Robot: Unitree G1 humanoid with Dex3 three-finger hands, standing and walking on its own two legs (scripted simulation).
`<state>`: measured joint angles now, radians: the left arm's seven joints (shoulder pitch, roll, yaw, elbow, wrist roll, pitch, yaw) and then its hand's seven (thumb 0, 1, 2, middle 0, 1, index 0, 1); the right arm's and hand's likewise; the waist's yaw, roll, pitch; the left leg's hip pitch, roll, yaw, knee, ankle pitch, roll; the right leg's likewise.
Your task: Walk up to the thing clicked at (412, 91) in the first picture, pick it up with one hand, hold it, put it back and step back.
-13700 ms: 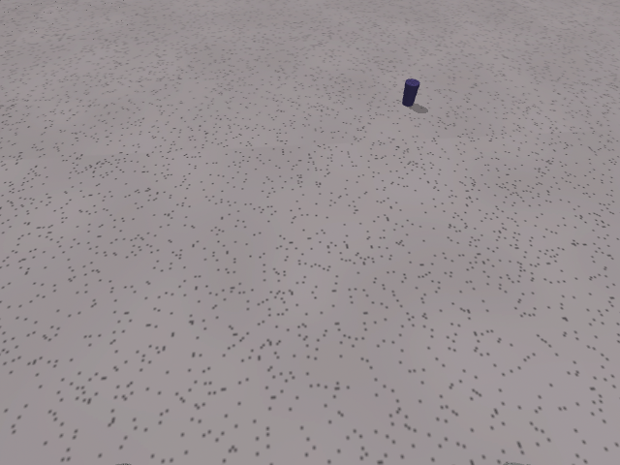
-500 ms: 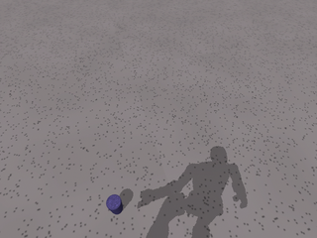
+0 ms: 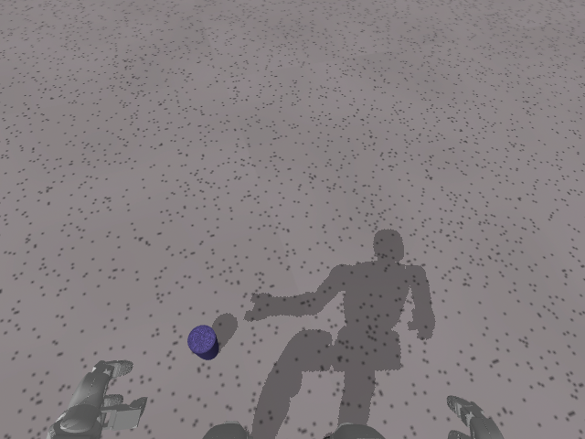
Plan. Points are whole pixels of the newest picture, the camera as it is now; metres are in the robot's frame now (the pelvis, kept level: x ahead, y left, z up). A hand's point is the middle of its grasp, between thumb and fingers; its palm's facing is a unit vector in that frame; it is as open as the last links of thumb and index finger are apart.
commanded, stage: rise first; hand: left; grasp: from above
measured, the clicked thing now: (205, 344) +0.39 +0.25 -0.69
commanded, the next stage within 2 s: none
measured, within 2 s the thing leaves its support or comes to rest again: neither
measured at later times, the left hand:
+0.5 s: hand (128, 436) +0.13 +0.27 -0.21, palm faces -0.18 -0.86 -0.47, open 14.1 cm
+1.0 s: hand (147, 392) +0.22 +0.31 -0.39, palm faces -0.42 -0.50 -0.76, open 14.0 cm
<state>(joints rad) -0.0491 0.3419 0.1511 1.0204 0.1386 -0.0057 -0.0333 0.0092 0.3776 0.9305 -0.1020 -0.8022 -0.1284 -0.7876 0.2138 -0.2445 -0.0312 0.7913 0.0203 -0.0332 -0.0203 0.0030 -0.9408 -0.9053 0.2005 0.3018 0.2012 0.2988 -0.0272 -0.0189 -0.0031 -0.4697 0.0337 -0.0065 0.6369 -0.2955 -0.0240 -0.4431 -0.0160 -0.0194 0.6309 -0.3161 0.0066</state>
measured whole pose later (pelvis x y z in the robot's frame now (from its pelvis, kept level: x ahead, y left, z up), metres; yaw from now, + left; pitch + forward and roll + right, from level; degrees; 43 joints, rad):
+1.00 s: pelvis -0.06 +0.01 -0.25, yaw -2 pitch +33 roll -3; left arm -0.16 0.50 0.16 0.70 0.67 -0.11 0.09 0.00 -0.51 0.96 -0.07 -1.10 -0.09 -1.09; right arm 0.06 -0.29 -0.06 0.64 -0.01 -0.18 0.03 0.01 -0.90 -0.90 0.20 0.30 0.20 0.30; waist -0.02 0.00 -0.18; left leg -1.73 0.03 -0.06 1.83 -0.67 -0.02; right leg -1.68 -0.01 -0.02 1.81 -0.70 0.02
